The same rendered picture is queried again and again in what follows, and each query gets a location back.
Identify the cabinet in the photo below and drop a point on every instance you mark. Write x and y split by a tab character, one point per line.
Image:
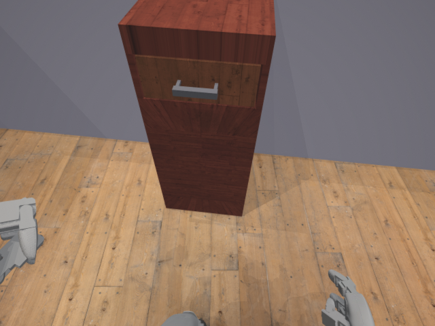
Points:
202	151

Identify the left robot shin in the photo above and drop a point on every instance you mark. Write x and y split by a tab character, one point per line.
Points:
189	312

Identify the right robot hand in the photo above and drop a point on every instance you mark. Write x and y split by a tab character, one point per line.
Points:
353	310

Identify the handle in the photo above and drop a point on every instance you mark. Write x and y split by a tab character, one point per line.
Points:
193	92

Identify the drawer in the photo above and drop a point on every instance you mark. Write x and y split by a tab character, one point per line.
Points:
237	82

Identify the left robot hand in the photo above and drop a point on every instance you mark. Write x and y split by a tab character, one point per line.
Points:
18	225

